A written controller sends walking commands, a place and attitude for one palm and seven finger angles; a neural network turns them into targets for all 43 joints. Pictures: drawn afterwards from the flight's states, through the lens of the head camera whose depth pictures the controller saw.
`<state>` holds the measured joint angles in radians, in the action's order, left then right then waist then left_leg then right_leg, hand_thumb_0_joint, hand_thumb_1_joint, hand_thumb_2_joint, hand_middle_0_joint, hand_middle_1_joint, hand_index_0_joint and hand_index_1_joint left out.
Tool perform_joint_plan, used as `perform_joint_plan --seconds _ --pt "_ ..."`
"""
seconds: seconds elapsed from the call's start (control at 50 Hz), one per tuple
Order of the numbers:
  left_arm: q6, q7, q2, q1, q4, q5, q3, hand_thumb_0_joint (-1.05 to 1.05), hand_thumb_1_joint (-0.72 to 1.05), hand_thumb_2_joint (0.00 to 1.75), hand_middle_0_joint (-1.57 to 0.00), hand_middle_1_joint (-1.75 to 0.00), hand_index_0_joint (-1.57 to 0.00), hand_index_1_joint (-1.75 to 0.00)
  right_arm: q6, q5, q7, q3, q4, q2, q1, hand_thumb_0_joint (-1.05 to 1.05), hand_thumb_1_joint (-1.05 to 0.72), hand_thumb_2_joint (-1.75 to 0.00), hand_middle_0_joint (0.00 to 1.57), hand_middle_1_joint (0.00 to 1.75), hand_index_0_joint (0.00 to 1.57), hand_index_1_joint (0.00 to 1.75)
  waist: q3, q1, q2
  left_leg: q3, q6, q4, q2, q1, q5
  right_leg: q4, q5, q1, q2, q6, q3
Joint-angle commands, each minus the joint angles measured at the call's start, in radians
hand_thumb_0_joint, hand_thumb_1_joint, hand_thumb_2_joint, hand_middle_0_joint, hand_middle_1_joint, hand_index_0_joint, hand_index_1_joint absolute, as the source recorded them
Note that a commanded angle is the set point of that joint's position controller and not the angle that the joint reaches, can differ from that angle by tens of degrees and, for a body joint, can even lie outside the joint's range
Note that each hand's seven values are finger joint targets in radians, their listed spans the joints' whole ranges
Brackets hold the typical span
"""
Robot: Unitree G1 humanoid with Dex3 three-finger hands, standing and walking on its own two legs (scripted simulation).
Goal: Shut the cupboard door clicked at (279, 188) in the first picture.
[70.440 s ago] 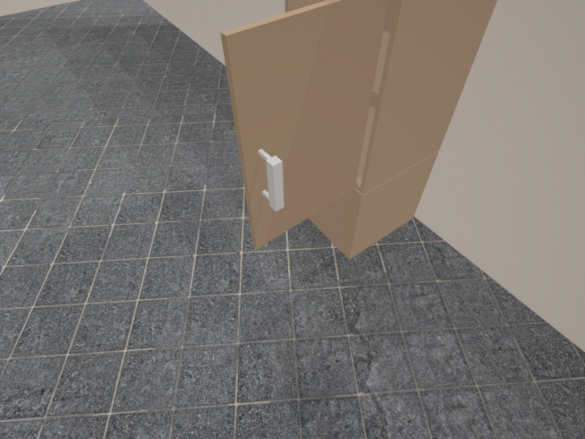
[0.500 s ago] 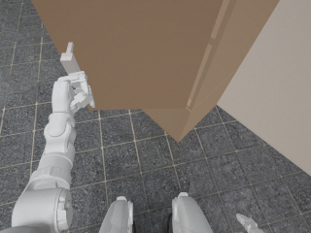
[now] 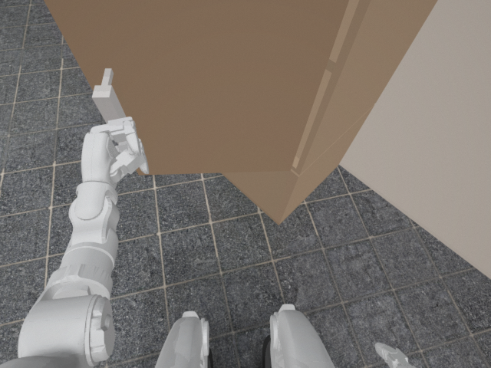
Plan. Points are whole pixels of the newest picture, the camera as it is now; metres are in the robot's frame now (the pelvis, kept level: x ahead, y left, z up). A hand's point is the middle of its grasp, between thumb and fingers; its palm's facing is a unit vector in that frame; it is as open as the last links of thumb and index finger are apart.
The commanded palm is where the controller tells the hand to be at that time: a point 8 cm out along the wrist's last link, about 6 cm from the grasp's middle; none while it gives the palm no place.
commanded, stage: push the door shut along its arc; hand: left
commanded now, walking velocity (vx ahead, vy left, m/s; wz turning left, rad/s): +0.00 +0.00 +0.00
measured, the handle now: (119, 112) +0.54 +0.21 +0.04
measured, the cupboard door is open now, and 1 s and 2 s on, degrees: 48 34 29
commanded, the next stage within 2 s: pull the fist back off the door in 1.42 s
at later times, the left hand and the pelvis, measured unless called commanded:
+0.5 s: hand (142, 128) +0.50 +0.16 +0.04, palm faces -0.12 -0.99 -0.02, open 3.1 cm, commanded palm +0.50 +0.20 +0.04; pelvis -0.01 +0.01 -0.02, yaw +0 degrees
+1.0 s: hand (167, 99) +0.57 +0.12 +0.04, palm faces -0.26 -0.97 -0.03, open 3.1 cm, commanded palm +0.57 +0.16 +0.04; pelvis -0.01 +0.01 -0.03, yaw -3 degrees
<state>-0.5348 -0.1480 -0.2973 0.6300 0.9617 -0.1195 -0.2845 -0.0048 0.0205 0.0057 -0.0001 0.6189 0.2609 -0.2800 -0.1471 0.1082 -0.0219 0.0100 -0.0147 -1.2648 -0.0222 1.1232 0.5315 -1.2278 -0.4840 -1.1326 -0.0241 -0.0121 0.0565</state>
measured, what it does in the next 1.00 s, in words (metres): stands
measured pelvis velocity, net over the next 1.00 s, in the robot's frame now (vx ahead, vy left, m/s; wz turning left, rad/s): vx -0.01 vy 0.01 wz -0.04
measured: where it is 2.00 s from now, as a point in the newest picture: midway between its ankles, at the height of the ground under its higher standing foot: outside the picture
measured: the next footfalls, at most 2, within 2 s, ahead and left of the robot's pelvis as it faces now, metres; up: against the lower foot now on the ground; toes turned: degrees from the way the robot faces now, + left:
none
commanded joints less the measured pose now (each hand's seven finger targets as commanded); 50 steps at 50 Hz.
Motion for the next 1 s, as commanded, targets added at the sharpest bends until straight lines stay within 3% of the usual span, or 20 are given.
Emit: perform_joint_plan --seconds 0.0,0.2,0.28,0.34,0.36,0.38,0.42,0.46,0.48,0.52,0.54,0.62,0.68,0.72,0.76,0.8,0.86,0.94,0.98 --pt "-0.072 -0.022 -0.242 0.465 -0.164 -0.007 -0.043 0.00 0.90 0.90 -1.30 -1.50 -1.30 -1.50 -0.023 -0.002 0.021 0.053 -0.068 0.160 -0.100 0.00 -0.90 -0.90 0.20 0.30 0.20 0.30 -0.419 0.034 -0.026 -0.040 -0.011 0.152 0.023 -0.196 -0.167 0.162 0.169 0.263 0.027 -0.006 -0.053" --pt "-0.012 -0.130 -0.322 0.613 -0.056 -0.019 -0.058 0.00 0.90 0.90 -1.30 -1.50 -1.30 -1.50 -0.019 -0.008 0.026 0.043 -0.057 0.181 -0.140 0.00 -0.90 -0.90 0.20 0.30 0.20 0.30 -0.482 0.072 -0.070 -0.061 -0.016 0.102 0.016 -0.187 -0.224 0.123 0.202 0.213 0.034 -0.013 -0.048" --pt "0.004 -0.156 -0.281 0.656 -0.065 -0.019 -0.016 0.00 0.90 0.90 -1.30 -1.50 -1.30 -1.50 -0.017 -0.006 0.018 0.048 -0.052 0.184 -0.164 0.00 -0.90 -0.90 0.20 0.30 0.20 0.30 -0.537 0.081 -0.131 -0.082 -0.008 0.099 0.011 -0.274 -0.287 0.108 0.218 0.154 0.037 -0.017 -0.029" --pt "0.012 -0.159 -0.305 0.697 -0.054 -0.016 -0.026 0.00 0.90 0.90 -1.30 -1.50 -1.30 -1.50 -0.013 -0.006 0.017 0.048 -0.043 0.191 -0.183 0.00 -0.90 -0.90 0.20 0.30 0.20 0.30 -0.517 0.100 -0.100 -0.090 -0.013 0.097 0.008 -0.267 -0.282 0.112 0.206 0.135 0.043 -0.018 -0.024" --pt "0.009 -0.160 -0.311 0.741 -0.080 -0.006 -0.016 0.00 0.90 0.90 -1.30 -1.50 -1.30 -1.50 -0.013 -0.005 0.016 0.048 -0.040 0.192 -0.183 0.00 -0.90 -0.90 0.20 0.30 0.20 0.30 -0.545 0.101 -0.139 -0.095 -0.009 0.097 0.005 -0.290 -0.287 0.106 0.203 0.122 0.040 -0.018 -0.023" --pt "0.016 -0.161 -0.282 0.737 -0.048 -0.002 0.007 0.00 0.90 0.90 -1.30 -1.50 -1.30 -1.50 -0.011 -0.006 0.013 0.047 -0.036 0.189 -0.186 0.00 -0.90 -0.90 0.20 0.30 0.20 0.30 -0.524 0.107 -0.138 -0.101 -0.007 0.103 0.006 -0.292 -0.268 0.112 0.183 0.102 0.043 -0.019 -0.018" --pt "0.023 -0.155 -0.324 0.778 -0.024 0.003 -0.018 0.00 0.90 0.90 -1.30 -1.50 -1.30 -1.50 -0.009 -0.004 0.014 0.045 -0.024 0.198 -0.195 0.00 -0.90 -0.90 0.20 0.30 0.20 0.30 -0.490 0.126 -0.114 -0.100 -0.012 0.101 0.003 -0.259 -0.225 0.123 0.153 0.092 0.044 -0.017 -0.020" --pt "0.019 -0.153 -0.375 0.814 -0.024 0.013 -0.047 0.00 0.90 0.90 -1.30 -1.50 -1.30 -1.50 -0.013 -0.002 0.016 0.041 -0.025 0.202 -0.202 0.00 -0.90 -0.90 0.20 0.30 0.20 0.30 -0.519 0.122 -0.130 -0.101 -0.014 0.096 0.005 -0.250 -0.223 0.115 0.147 0.097 0.044 -0.020 -0.022" --pt "0.022 -0.157 -0.344 0.825 -0.015 0.015 -0.019 0.00 0.90 0.90 -1.30 -1.50 -1.30 -1.50 -0.015 -0.001 0.013 0.039 -0.023 0.197 -0.205 0.00 -0.90 -0.90 0.20 0.30 0.20 0.30 -0.516 0.132 -0.138 -0.101 -0.015 0.095 0.006 -0.253 -0.222 0.117 0.146 0.091 0.046 -0.019 -0.022" --pt "0.023 -0.166 -0.370 0.829 -0.005 0.024 -0.029 0.00 0.90 0.90 -1.30 -1.50 -1.30 -1.50 -0.014 0.001 0.011 0.039 -0.020 0.202 -0.215 0.00 -0.90 -0.90 0.20 0.30 0.20 0.30 -0.523 0.128 -0.151 -0.107 -0.011 0.096 0.002 -0.264 -0.228 0.114 0.144 0.082 0.047 -0.024 -0.018" --pt "0.023 -0.171 -0.348 0.854 -0.004 0.021 -0.010 0.00 0.90 0.90 -1.30 -1.50 -1.30 -1.50 -0.018 0.002 0.010 0.038 -0.021 0.201 -0.222 0.00 -0.90 -0.90 0.20 0.30 0.20 0.30 -0.524 0.145 -0.162 -0.114 -0.013 0.094 0.002 -0.284 -0.246 0.108 0.151 0.057 0.050 -0.025 -0.012" --pt "0.044 -0.183 -0.385 0.880 0.037 0.027 -0.029 0.00 0.90 0.90 -1.30 -1.50 -1.30 -1.50 -0.015 0.003 0.007 0.035 -0.010 0.210 -0.234 0.00 -0.90 -0.90 0.20 0.30 0.20 0.30 -0.514 0.149 -0.179 -0.123 -0.008 0.090 -0.004 -0.284 -0.239 0.105 0.141 0.029 0.051 -0.027 -0.006" --pt "0.057 -0.181 -0.393 0.944 0.054 0.039 -0.021 0.00 0.90 0.90 -1.30 -1.50 -1.30 -1.50 -0.017 0.005 0.008 0.030 -0.009 0.213 -0.244 0.00 -0.90 -0.90 0.20 0.30 0.20 0.30 -0.494 0.169 -0.189 -0.131 -0.011 0.086 -0.007 -0.271 -0.222 0.099 0.127 -0.005 0.051 -0.026 -0.004" --pt "0.071 -0.180 -0.400 0.941 0.069 0.045 -0.029 0.00 0.90 0.90 -1.30 -1.50 -1.30 -1.50 -0.018 0.007 0.005 0.029 -0.010 0.214 -0.251 0.00 -0.90 -0.90 0.20 0.30 0.20 0.30 -0.513 0.169 -0.195 -0.133 -0.010 0.080 -0.007 -0.275 -0.233 0.094 0.132 -0.012 0.052 -0.027 -0.001" --pt "0.077 -0.178 -0.462 0.969 0.077 0.047 -0.072 0.00 0.90 0.90 -1.30 -1.50 -1.30 -1.50 -0.018 0.009 0.006 0.024 -0.012 0.217 -0.260 0.00 -0.90 -0.90 0.20 0.30 0.20 0.30 -0.538 0.173 -0.180 -0.124 -0.017 0.060 -0.008 -0.246 -0.259 0.088 0.148 0.014 0.054 -0.024 -0.007" --pt "0.089 -0.187 -0.446 0.981 0.088 0.061 -0.047 0.00 0.90 0.90 -1.30 -1.50 -1.30 -1.50 -0.018 0.008 0.003 0.021 -0.013 0.213 -0.262 0.00 -0.90 -0.90 0.20 0.30 0.20 0.30 -0.524 0.186 -0.179 -0.118 -0.019 0.049 -0.009 -0.226 -0.264 0.089 0.155 0.011 0.056 -0.022 -0.009" --pt "0.094 -0.200 -0.483 1.008 0.072 0.074 -0.059 0.00 0.90 0.90 -1.30 -1.50 -1.30 -1.50 -0.017 0.009 0.003 0.020 -0.016 0.217 -0.270 0.00 -0.90 -0.90 0.20 0.30 0.20 0.30 -0.570 0.180 -0.229 -0.126 -0.015 0.038 -0.013 -0.262 -0.305 0.072 0.170 -0.009 0.058 -0.027 -0.006" --pt "0.127 -0.215 -0.501 1.034 0.102 0.071 -0.071 0.00 0.90 0.90 -1.30 -1.50 -1.30 -1.50 -0.017 0.009 0.003 0.015 -0.016 0.216 -0.288 0.00 -0.90 -0.90 0.20 0.30 0.20 0.30 -0.564 0.199 -0.205 -0.124 -0.022 0.022 -0.014 -0.239 -0.321 0.069 0.185 -0.005 0.064 -0.024 -0.002" --pt "0.143 -0.221 -0.522 1.046 0.109 0.082 -0.074 0.00 0.90 0.90 -1.30 -1.50 -1.30 -1.50 -0.016 0.010 0.005 0.012 -0.014 0.219 -0.290 0.00 -0.90 -0.90 0.20 0.30 0.20 0.30 -0.569 0.199 -0.221 -0.125 -0.020 0.016 -0.016 -0.232 -0.323 0.064 0.187 -0.014 0.064 -0.024 -0.001"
